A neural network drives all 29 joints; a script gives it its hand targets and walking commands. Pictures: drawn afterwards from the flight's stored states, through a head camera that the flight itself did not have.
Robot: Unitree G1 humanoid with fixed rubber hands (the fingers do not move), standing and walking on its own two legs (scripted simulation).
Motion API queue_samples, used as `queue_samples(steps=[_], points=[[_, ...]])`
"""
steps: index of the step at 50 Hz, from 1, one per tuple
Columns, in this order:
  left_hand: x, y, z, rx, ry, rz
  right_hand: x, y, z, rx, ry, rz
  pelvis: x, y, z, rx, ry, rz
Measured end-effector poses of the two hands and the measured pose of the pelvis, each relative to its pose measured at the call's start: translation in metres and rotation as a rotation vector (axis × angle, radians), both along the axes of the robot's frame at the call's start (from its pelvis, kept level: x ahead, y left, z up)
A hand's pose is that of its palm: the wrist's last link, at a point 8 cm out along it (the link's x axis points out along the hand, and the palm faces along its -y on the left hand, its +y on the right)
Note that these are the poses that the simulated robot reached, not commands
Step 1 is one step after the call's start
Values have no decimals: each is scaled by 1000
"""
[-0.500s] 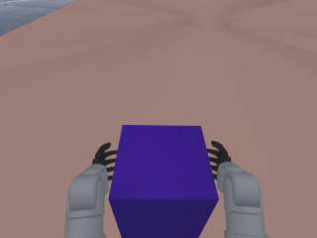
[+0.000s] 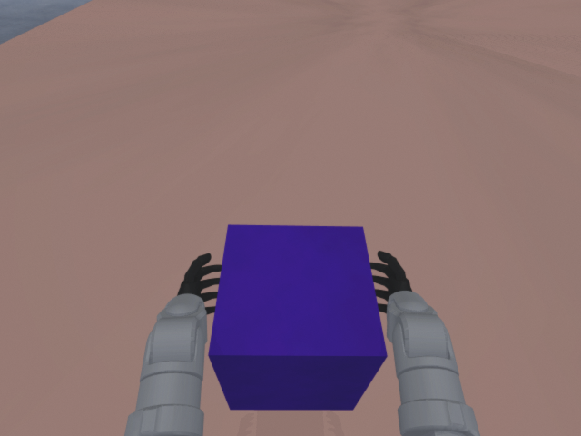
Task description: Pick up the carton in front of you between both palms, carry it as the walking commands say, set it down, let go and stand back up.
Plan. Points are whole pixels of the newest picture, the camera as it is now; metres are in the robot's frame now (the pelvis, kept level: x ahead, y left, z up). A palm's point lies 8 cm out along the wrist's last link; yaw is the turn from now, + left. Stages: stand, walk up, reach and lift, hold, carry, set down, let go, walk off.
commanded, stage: carry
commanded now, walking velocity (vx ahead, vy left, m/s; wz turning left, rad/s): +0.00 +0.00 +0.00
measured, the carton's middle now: (293, 322) +0.31 +0.00 -0.04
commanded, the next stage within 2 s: hold in 0.48 s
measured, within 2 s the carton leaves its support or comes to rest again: neither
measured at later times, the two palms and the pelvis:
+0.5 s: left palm (186, 301) +0.29 +0.16 +0.04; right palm (394, 298) +0.30 -0.14 +0.04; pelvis +0.00 +0.01 +0.00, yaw +0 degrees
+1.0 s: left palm (176, 323) +0.25 +0.16 +0.06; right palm (392, 291) +0.30 -0.14 +0.05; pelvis -0.01 -0.03 +0.01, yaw +9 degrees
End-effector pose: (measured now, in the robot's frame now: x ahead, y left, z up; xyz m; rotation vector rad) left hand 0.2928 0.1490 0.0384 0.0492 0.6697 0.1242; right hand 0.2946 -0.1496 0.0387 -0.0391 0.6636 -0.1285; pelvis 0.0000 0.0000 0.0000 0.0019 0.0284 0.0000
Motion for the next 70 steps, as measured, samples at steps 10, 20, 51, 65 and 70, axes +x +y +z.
queue_samples(steps=[10, 20, 51, 65, 70], points=[[3, 3, 6, -6, -33, 8, 4, 3, 6, 6, -33, -3, 3, 2, -1, -3, 4, -1], [2, 5, 4, -5, -15, 5, 2, 5, 4, 1, -15, -3, 5, 5, -1, -4, 1, -1], [-40, 7, 19, 11, -11, 157, 6, 10, 16, 18, -16, 151, -12, -37, 9, 12, -168, 159], [-5, 0, 3, -11, 8, 150, 35, 4, 2, 77, 7, 82, -15, -48, 0, 2, -140, 179], [13, -3, -30, 11, 43, 105, 43, -1, -34, 53, 38, 66, -18, -43, -6, -9, -43, 176]])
